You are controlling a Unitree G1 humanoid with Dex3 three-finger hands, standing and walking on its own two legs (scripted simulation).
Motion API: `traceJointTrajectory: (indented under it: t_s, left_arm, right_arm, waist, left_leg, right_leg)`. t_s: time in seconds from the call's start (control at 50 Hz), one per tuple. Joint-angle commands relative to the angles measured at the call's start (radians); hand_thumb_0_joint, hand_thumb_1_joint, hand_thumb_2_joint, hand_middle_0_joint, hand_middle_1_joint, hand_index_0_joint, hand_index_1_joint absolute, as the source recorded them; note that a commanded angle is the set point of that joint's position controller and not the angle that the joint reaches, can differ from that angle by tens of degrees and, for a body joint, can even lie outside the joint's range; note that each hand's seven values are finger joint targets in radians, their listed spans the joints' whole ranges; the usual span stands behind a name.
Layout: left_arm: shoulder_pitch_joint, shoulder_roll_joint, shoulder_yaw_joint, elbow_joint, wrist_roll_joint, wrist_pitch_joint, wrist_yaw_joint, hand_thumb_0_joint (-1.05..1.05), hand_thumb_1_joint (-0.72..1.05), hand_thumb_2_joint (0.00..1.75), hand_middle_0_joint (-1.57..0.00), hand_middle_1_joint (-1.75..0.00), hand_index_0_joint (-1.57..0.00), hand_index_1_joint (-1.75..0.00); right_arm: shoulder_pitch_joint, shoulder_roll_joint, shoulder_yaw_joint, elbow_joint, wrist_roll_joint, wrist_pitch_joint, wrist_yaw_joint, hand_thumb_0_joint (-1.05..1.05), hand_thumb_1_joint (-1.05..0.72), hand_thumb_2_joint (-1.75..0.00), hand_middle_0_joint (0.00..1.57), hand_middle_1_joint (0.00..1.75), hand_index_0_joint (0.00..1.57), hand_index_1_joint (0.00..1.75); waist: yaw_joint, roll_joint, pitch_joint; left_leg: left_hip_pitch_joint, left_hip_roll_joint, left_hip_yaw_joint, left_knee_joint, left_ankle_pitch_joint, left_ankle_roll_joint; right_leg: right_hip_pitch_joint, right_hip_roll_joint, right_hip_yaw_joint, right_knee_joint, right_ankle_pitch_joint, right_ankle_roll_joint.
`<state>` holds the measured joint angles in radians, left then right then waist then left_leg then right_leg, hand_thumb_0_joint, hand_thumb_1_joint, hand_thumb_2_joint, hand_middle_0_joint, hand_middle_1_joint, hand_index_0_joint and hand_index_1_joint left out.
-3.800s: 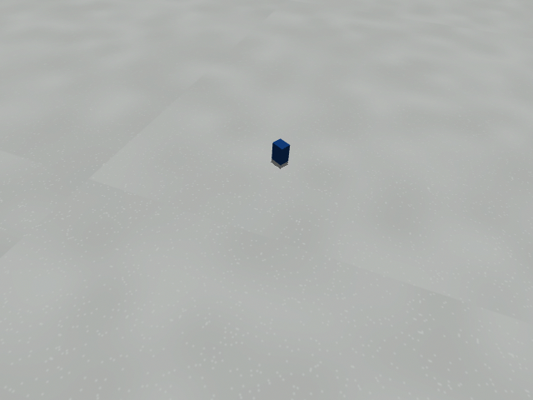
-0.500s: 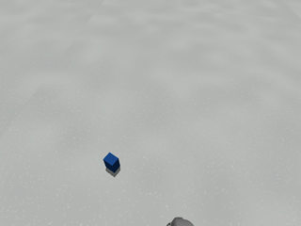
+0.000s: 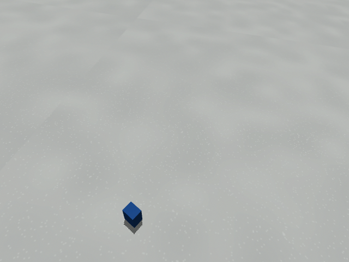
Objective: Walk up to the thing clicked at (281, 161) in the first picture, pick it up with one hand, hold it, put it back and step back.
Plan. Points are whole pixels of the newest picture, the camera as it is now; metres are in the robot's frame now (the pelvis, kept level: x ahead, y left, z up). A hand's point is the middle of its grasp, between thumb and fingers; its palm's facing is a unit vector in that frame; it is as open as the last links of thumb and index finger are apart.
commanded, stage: walk up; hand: left
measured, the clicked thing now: (132, 214) +0.50 +0.20 -0.70
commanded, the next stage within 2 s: stand in 1.54 s
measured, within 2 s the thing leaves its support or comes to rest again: neither
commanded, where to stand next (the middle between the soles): +0.15 +0.00 m, yaw +0 degrees
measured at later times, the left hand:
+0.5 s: hand out of the picture +0.11 +0.27 -0.14, palm faces -0.07 -0.92 -0.39, open 7.4 cm
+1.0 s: hand out of the picture +0.16 +0.24 -0.14, palm faces -0.05 -0.95 -0.30, open 7.4 cm
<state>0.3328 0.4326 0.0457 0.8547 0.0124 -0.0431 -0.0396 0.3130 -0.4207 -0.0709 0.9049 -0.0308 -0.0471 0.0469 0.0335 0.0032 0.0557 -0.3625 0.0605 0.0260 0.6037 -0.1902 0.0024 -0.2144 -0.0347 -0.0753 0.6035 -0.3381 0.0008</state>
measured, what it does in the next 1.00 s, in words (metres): steps on the spot: right foot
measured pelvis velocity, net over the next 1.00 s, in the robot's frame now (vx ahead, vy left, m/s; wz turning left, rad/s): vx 0.06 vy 0.00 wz -0.03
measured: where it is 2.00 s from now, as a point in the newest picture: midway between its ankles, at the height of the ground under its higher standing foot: outside the picture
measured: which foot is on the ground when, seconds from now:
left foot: down 0.00-1.00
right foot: down 0.00-0.02, up 0.04-0.38, down 0.40-1.00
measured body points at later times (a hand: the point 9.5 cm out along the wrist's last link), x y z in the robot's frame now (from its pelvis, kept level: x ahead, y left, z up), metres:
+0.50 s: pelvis +0.04 +0.00 +0.00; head +0.06 -0.01 +0.45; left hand +0.12 +0.31 -0.12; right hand +0.12 -0.31 -0.13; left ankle +0.08 +0.12 -0.72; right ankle +0.07 -0.13 -0.72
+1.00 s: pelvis +0.06 +0.00 +0.02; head +0.07 +0.01 +0.47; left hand +0.17 +0.29 -0.12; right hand +0.11 -0.32 -0.10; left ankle +0.08 +0.12 -0.72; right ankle +0.07 -0.13 -0.72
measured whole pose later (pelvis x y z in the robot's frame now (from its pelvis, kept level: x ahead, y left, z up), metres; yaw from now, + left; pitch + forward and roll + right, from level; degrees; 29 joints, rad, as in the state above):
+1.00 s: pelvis +0.06 +0.00 +0.02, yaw -2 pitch -2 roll +0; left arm 0.07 0.35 0.00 1.13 0.00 -0.01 -0.02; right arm 0.12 -0.37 0.00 1.16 -0.01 -0.03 0.00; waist -0.01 -0.02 0.05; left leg -0.16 0.03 0.05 0.38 -0.17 0.00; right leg -0.14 -0.02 -0.04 0.37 -0.18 0.01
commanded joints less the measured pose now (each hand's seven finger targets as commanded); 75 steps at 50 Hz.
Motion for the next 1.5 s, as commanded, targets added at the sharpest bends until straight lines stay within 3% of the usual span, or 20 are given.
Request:
traceJointTrajectory:
  t_s: [0.0, 0.02, 0.04, 0.1, 0.14, 0.24, 0.3, 0.34, 0.36, 0.38, 0.4, 0.42, 0.44, 0.48, 0.5, 0.52, 0.62, 0.9, 1.2, 1.48]
  left_arm:
    - [0.015, 0.064, 0.004, -0.083, -0.018, -0.001, 0.022, 0.0, 0.9, 0.9, -0.2, -0.3, -0.2, -0.3]
    - [0.046, 0.165, 0.032, -0.042, -0.012, 0.01, 0.038, 0.0, 0.9, 0.9, -0.2, -0.3, -0.2, -0.3]
    - [0.027, 0.198, 0.039, -0.028, -0.008, 0.009, 0.044, 0.0, 0.9, 0.9, -0.2, -0.3, -0.2, -0.3]
    - [0.009, 0.192, 0.04, -0.001, -0.012, 0.013, 0.043, 0.0, 0.9, 0.9, -0.2, -0.3, -0.2, -0.3]
    - [0.027, 0.172, 0.037, 0.018, -0.014, 0.021, 0.037, 0.0, 0.9, 0.9, -0.2, -0.3, -0.2, -0.3]
    - [-0.019, 0.139, 0.028, 0.045, -0.01, 0.029, 0.04, 0.0, 0.9, 0.9, -0.2, -0.3, -0.2, -0.3]
    - [-0.05, 0.126, 0.025, 0.059, -0.008, 0.022, 0.044, 0.0, 0.9, 0.9, -0.2, -0.3, -0.2, -0.3]
    - [-0.029, 0.12, 0.026, 0.088, -0.005, 0.019, 0.048, 0.0, 0.9, 0.9, -0.2, -0.3, -0.2, -0.3]
    - [-0.021, 0.12, 0.026, 0.101, 0.0, 0.011, 0.052, 0.0, 0.9, 0.9, -0.2, -0.3, -0.2, -0.3]
    - [-0.03, 0.15, 0.033, 0.101, 0.005, 0.0, 0.056, 0.0, 0.9, 0.9, -0.2, -0.3, -0.2, -0.3]
    - [-0.071, 0.203, 0.042, 0.087, 0.015, -0.012, 0.057, 0.0, 0.9, 0.9, -0.2, -0.3, -0.2, -0.3]
    - [-0.159, 0.237, 0.041, 0.076, 0.002, -0.009, 0.053, 0.0, 0.9, 0.9, -0.2, -0.3, -0.2, -0.3]
    - [-0.226, 0.239, 0.034, 0.064, 0.001, -0.004, 0.047, 0.0, 0.9, 0.9, -0.2, -0.3, -0.2, -0.3]
    - [-0.229, 0.165, 0.011, 0.072, -0.006, 0.001, 0.043, 0.0, 0.9, 0.9, -0.2, -0.3, -0.2, -0.3]
    - [-0.227, 0.152, 0.009, 0.085, -0.01, 0.0, 0.043, 0.0, 0.9, 0.9, -0.2, -0.3, -0.2, -0.3]
    - [-0.227, 0.153, 0.008, 0.097, -0.008, 0.0, 0.042, 0.0, 0.9, 0.9, -0.2, -0.3, -0.2, -0.3]
    - [-0.28, 0.154, 0.006, 0.123, -0.009, 0.007, 0.039, 0.0, 0.9, 0.9, -0.2, -0.3, -0.2, -0.3]
    - [-0.312, 0.129, -0.003, 0.21, -0.01, 0.012, 0.033, 0.0, 0.9, 0.9, -0.2, -0.3, -0.2, -0.3]
    - [-0.306, 0.117, -0.004, 0.25, -0.008, 0.014, 0.036, 0.0, 0.9, 0.9, -0.2, -0.3, -0.2, -0.3]
    - [-0.298, 0.116, -0.003, 0.253, -0.003, 0.015, 0.041, 0.0, 0.9, 0.9, -0.2, -0.3, -0.2, -0.3]
  right_arm:
    - [0.087, -0.277, -0.063, -0.059, -0.008, -0.047, -0.04, 0.0, -0.9, -0.9, 0.2, 0.3, 0.2, 0.3]
    - [0.056, -0.327, -0.072, -0.076, 0.011, -0.042, -0.039, 0.0, -0.9, -0.9, 0.2, 0.3, 0.2, 0.3]
    - [0.036, -0.312, -0.074, -0.072, 0.016, -0.038, -0.04, 0.0, -0.9, -0.9, 0.2, 0.3, 0.2, 0.3]
    - [0.012, -0.237, -0.047, -0.084, 0.015, -0.042, -0.052, 0.0, -0.9, -0.9, 0.2, 0.3, 0.2, 0.3]
    - [0.001, -0.23, -0.042, -0.08, 0.024, -0.043, -0.056, 0.0, -0.9, -0.9, 0.2, 0.3, 0.2, 0.3]
    - [-0.071, -0.219, -0.032, -0.098, 0.019, -0.026, -0.062, 0.0, -0.9, -0.9, 0.2, 0.3, 0.2, 0.3]
    - [-0.078, -0.222, -0.028, -0.085, 0.019, -0.01, -0.06, 0.0, -0.9, -0.9, 0.2, 0.3, 0.2, 0.3]
    - [-0.115, -0.224, -0.023, -0.084, 0.025, 0.0, -0.056, 0.0, -0.9, -0.9, 0.2, 0.3, 0.2, 0.3]
    - [-0.139, -0.195, -0.01, -0.081, 0.032, 0.006, -0.054, 0.0, -0.9, -0.9, 0.2, 0.3, 0.2, 0.3]
    - [-0.137, -0.15, 0.004, -0.075, 0.041, 0.008, -0.054, 0.0, -0.9, -0.9, 0.2, 0.3, 0.2, 0.3]
    - [-0.112, -0.115, 0.017, -0.072, 0.046, 0.009, -0.053, 0.0, -0.9, -0.9, 0.2, 0.3, 0.2, 0.3]
    - [-0.116, -0.114, 0.019, -0.05, 0.044, 0.013, -0.056, 0.0, -0.9, -0.9, 0.2, 0.3, 0.2, 0.3]
    - [-0.092, -0.14, 0.01, -0.009, 0.039, 0.014, -0.06, 0.0, -0.9, -0.9, 0.2, 0.3, 0.2, 0.3]
    - [-0.112, -0.175, 0.006, 0.029, 0.041, -0.002, -0.055, 0.0, -0.9, -0.9, 0.2, 0.3, 0.2, 0.3]
    - [-0.154, -0.179, 0.005, 0.034, 0.041, -0.004, -0.05, 0.0, -0.9, -0.9, 0.2, 0.3, 0.2, 0.3]
    - [-0.173, -0.171, 0.01, 0.037, 0.039, -0.003, -0.048, 0.0, -0.9, -0.9, 0.2, 0.3, 0.2, 0.3]
    - [-0.193, -0.163, 0.027, 0.101, 0.027, 0.0, -0.043, 0.0, -0.9, -0.9, 0.2, 0.3, 0.2, 0.3]
    - [-0.255, -0.158, 0.04, 0.18, 0.021, -0.013, -0.051, 0.0, -0.9, -0.9, 0.2, 0.3, 0.2, 0.3]
    - [-0.27, -0.157, 0.032, 0.194, 0.023, -0.002, -0.054, 0.0, -0.9, -0.9, 0.2, 0.3, 0.2, 0.3]
    - [-0.293, -0.139, 0.029, 0.197, 0.022, 0.004, -0.054, 0.0, -0.9, -0.9, 0.2, 0.3, 0.2, 0.3]
  waist:
    - [-0.052, 0.301, -0.026]
    - [-0.051, 0.203, -0.003]
    - [-0.05, 0.196, 0.013]
    - [-0.039, 0.158, -0.017]
    - [-0.029, 0.172, -0.056]
    - [-0.032, 0.169, -0.06]
    - [-0.044, 0.172, -0.075]
    - [-0.02, 0.148, -0.085]
    - [0.002, 0.103, -0.086]
    - [0.006, 0.015, -0.103]
    - [-0.027, -0.135, -0.098]
    - [-0.048, -0.162, -0.055]
    - [-0.064, -0.167, -0.045]
    - [-0.071, -0.116, -0.069]
    - [-0.053, -0.125, -0.064]
    - [-0.046, -0.145, -0.066]
    - [-0.041, -0.089, -0.028]
    - [-0.029, 0.036, -0.106]
    - [-0.038, -0.001, -0.112]
    - [-0.033, 0.002, -0.079]
  left_leg:
    - [0.292, 0.282, -0.512, -0.353, -0.212, 0.11]
    - [0.225, 0.344, -0.57, -0.363, -0.246, 0.194]
    - [0.211, 0.354, -0.585, -0.347, -0.21, 0.252]
    - [0.226, 0.213, -0.279, -0.273, 0.197, 0.169]
    - [0.235, 0.183, -0.204, -0.25, 0.281, 0.153]
    - [0.137, 0.185, -0.131, -0.225, 0.222, 0.189]
    - [0.12, 0.178, -0.123, -0.162, 0.288, 0.182]
    - [0.053, 0.184, -0.133, -0.123, 0.201, 0.177]
    - [0.02, 0.166, -0.125, -0.077, 0.156, 0.144]
    - [0.001, 0.131, -0.1, -0.028, 0.087, 0.091]
    - [-0.027, 0.047, -0.045, 0.07, -0.007, 0.042]
    - [0.011, -0.032, -0.008, 0.063, -0.192, 0.015]
    - [0.135, -0.018, -0.021, 0.045, -0.239, 0.019]
    - [0.234, 0.033, -0.064, -0.109, -0.052, 0.036]
    - [0.203, 0.046, -0.085, -0.111, 0.018, 0.048]
    - [0.197, 0.051, -0.086, -0.12, 0.013, 0.054]
    - [0.177, 0.039, -0.08, -0.21, -0.063, 0.032]
    - [0.196, 0.077, -0.095, -0.31, 0.082, 0.025]
    - [0.261, 0.08, -0.089, -0.315, 0.15, 0.022]
    - [0.255, 0.069, -0.089, -0.343, 0.121, 0.014]
  right_leg:
    - [-0.396, 0.065, 0.037, 0.306, -0.179, -0.034]
    - [-0.372, 0.027, 0.12, 0.384, -0.197, -0.041]
    - [-0.362, 0.0, 0.121, 0.429, -0.202, -0.044]
    - [-0.321, -0.019, 0.178, 0.402, -0.123, -0.04]
    - [-0.271, -0.01, 0.152, 0.381, -0.067, -0.027]
    - [-0.155, -0.025, 0.089, 0.196, -0.009, -0.004]
    - [-0.091, 0.002, 0.048, 0.108, 0.002, -0.009]
    - [0.022, 0.012, 0.033, -0.007, 0.068, -0.02]
    - [0.076, 0.01, 0.055, -0.105, 0.119, -0.032]
    - [0.106, -0.052, 0.15, -0.167, 0.177, -0.057]
    - [0.079, -0.188, 0.357, -0.236, 0.222, -0.104]
    - [-0.022, -0.278, 0.432, -0.259, 0.196, -0.197]
    - [-0.13, -0.276, 0.405, -0.224, 0.182, -0.208]
    - [-0.148, -0.16, 0.232, -0.172, 0.221, -0.096]
    - [-0.113, -0.11, 0.187, -0.171, 0.197, -0.06]
    - [-0.094, -0.099, 0.182, -0.192, 0.155, -0.055]
    - [-0.07, -0.114, 0.216, -0.272, -0.001, -0.053]
    - [0.119, -0.093, 0.144, -0.288, 0.237, -0.031]
    - [0.112, -0.095, 0.131, -0.329, 0.272, -0.017]
    - [0.105, -0.094, 0.13, -0.341, 0.257, -0.01]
